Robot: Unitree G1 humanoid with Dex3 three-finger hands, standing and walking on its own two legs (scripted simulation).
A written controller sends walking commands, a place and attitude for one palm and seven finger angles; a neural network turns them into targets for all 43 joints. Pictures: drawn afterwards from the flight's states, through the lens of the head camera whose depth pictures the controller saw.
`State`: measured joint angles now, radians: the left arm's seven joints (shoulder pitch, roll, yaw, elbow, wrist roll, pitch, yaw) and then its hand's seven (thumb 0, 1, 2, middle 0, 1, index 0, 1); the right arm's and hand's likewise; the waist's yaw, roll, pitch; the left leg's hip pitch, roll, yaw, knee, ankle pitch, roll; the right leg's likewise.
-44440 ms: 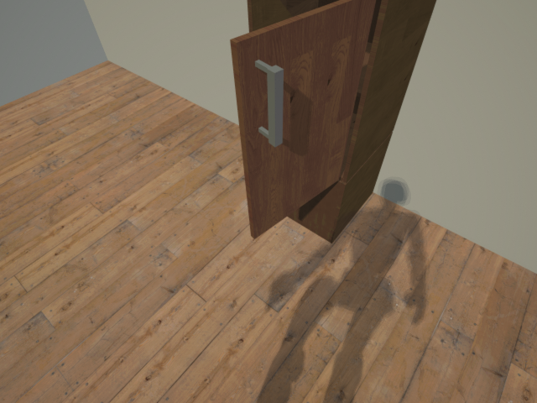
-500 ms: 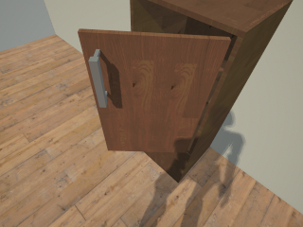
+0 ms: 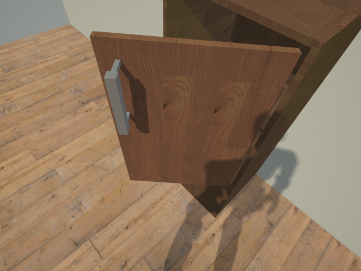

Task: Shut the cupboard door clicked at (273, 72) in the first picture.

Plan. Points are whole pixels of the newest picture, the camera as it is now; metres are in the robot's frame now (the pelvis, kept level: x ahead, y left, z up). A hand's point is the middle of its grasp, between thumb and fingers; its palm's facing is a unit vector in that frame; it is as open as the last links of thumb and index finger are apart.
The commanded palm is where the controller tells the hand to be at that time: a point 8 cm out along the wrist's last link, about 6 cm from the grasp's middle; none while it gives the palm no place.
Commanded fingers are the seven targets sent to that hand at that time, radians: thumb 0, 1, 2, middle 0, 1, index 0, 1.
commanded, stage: come to a stop and stand still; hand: left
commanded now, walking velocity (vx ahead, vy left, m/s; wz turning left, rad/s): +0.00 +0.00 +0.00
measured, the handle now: (120, 100) +0.43 +0.17 +0.13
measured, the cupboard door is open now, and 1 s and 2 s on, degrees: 44 44 44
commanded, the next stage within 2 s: look again from close up in 0.60 s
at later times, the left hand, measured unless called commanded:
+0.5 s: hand out of the picture +0.01 +0.16 -0.15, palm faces +0.01 -0.96 -0.27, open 7.4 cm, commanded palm none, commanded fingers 0.00 0.90 0.90 -0.20 -0.30 -0.20 -0.30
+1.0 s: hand out of the picture +0.00 +0.15 -0.17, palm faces +0.02 -0.98 -0.20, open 7.4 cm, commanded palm none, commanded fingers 0.00 0.90 0.90 -0.20 -0.30 -0.20 -0.30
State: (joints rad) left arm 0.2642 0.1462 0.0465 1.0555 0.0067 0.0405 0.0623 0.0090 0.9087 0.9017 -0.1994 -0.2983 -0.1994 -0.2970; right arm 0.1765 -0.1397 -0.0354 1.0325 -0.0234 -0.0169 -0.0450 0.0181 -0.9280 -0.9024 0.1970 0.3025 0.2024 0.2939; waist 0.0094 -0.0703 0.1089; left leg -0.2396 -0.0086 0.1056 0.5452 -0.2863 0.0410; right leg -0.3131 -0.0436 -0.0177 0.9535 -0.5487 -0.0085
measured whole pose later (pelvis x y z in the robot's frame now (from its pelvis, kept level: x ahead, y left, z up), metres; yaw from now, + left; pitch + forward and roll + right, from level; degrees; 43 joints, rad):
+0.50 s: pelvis -0.04 -0.03 +0.00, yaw +0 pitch -3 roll +1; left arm 0.27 0.17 -0.01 0.99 0.01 0.00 0.03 0.01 0.91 0.90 -0.20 -0.30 -0.20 -0.30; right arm 0.28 -0.20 -0.02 1.00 -0.03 0.01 0.00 0.01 -0.93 -0.90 0.20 0.30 0.20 0.29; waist -0.02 0.04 0.01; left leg -0.26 0.03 0.08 0.51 -0.21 0.00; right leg -0.23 -0.02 0.00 0.58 -0.31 -0.01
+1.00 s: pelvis -0.01 -0.02 +0.01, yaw +0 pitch -1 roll +1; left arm 0.26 0.16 -0.01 1.11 0.01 -0.02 0.04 0.01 0.91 0.90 -0.20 -0.30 -0.20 -0.30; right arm 0.28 -0.13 0.01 1.12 -0.02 -0.02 -0.02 0.01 -0.92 -0.90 0.20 0.30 0.20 0.29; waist -0.01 0.00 0.04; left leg -0.22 0.03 0.07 0.46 -0.22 -0.01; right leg -0.17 -0.02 0.00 0.49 -0.30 0.00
